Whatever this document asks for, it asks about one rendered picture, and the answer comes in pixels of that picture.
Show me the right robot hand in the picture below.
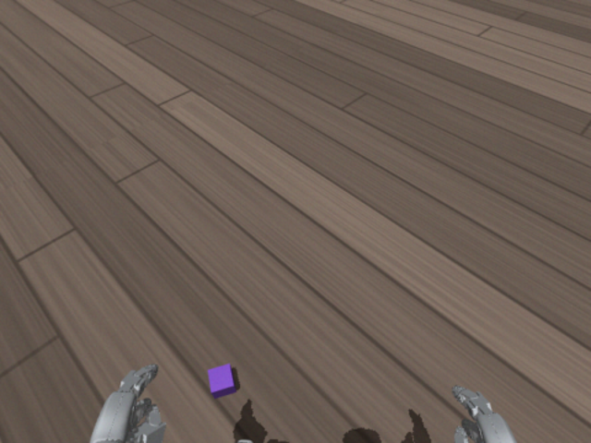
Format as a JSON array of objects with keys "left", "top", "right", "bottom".
[{"left": 452, "top": 386, "right": 517, "bottom": 443}]

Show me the cube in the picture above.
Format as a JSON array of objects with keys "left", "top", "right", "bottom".
[{"left": 208, "top": 364, "right": 236, "bottom": 399}]

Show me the left robot hand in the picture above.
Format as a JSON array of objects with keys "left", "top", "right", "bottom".
[{"left": 90, "top": 364, "right": 166, "bottom": 443}]

